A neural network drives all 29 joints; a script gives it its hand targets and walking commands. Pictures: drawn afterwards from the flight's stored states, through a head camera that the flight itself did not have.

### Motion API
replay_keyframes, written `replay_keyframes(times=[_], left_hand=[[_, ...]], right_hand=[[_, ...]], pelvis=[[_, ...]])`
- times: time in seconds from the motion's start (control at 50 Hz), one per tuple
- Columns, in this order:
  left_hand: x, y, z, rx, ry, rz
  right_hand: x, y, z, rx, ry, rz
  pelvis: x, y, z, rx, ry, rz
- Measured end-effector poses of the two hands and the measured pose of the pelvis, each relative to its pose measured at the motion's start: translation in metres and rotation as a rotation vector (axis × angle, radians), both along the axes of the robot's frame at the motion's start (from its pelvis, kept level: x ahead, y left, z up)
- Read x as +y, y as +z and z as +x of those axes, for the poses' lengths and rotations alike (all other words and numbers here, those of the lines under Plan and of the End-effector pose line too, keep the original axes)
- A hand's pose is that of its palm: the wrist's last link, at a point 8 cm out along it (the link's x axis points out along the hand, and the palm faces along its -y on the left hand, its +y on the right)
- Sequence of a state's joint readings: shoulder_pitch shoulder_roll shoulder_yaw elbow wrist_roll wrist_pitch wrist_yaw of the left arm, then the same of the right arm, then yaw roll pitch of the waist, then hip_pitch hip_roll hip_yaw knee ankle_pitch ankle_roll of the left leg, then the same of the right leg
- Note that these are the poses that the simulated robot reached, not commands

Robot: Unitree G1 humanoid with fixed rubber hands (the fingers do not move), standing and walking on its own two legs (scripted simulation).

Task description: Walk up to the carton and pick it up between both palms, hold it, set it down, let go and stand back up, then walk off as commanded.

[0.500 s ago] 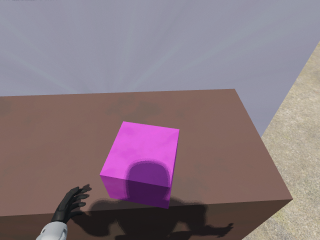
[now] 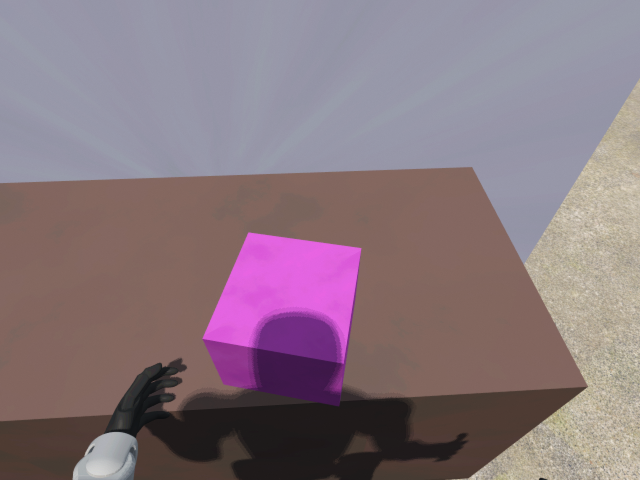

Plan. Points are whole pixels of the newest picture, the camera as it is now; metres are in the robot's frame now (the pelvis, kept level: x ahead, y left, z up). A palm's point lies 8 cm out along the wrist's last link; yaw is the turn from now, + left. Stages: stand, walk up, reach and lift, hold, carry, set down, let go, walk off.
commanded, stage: walk off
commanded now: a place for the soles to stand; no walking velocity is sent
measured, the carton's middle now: (292, 316) +0.37 +0.04 -0.05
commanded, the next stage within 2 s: none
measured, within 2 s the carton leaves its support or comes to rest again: neither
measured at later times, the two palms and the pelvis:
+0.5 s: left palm out of the picture +0.04 +0.33 -0.10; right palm out of the picture -0.07 -0.27 -0.07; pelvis -0.14 +0.04 -0.01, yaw -1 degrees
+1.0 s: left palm out of the picture -0.17 +0.33 -0.10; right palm out of the picture -0.28 -0.31 -0.12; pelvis -0.33 +0.02 -0.02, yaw -2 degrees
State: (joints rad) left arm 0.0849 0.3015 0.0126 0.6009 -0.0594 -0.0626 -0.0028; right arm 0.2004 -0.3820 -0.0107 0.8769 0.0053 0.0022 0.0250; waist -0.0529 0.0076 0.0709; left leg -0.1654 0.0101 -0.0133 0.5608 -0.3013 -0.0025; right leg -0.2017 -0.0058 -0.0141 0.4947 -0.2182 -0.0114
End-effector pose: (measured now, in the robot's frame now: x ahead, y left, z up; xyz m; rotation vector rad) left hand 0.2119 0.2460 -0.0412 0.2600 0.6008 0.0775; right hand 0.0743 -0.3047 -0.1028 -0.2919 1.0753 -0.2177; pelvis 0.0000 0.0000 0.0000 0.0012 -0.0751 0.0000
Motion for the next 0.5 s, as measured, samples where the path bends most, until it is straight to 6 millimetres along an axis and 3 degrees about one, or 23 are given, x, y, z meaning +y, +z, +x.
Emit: replay_keyframes(times=[0.16,0.24,0.3,0.38,0.5], left_hand=[[0.006,-0.004,-0.004,-0.059,-0.041,-0.049],[0.012,-0.009,-0.009,-0.126,-0.08,-0.095],[0.018,-0.008,-0.019,-0.116,-0.067,-0.11],[0.045,-0.018,-0.059,-0.031,-0.002,-0.076],[0.087,-0.06,-0.17,0.229,0.078,0.019]], right_hand=[[0.012,0.015,-0.026,-0.022,-0.001,-0.058],[0.023,0.013,-0.057,0.006,-0.004,-0.097],[0.035,0.019,-0.089,0.015,-0.024,-0.097],[0.037,0.03,-0.122,0.018,-0.034,-0.13],[0.032,0.037,-0.145,-0.03,-0.014,-0.16]], pelvis=[[0.019,-0.005,-0.033,0.006,-0.008,-0.023],[0.036,-0.016,-0.061,0.042,-0.007,-0.039],[0.043,-0.013,-0.08,0.014,-0.017,-0.045],[0.046,-0.009,-0.101,-0.009,-0.019,-0.066],[0.045,-0.011,-0.136,-0.021,-0.028,-0.063]])
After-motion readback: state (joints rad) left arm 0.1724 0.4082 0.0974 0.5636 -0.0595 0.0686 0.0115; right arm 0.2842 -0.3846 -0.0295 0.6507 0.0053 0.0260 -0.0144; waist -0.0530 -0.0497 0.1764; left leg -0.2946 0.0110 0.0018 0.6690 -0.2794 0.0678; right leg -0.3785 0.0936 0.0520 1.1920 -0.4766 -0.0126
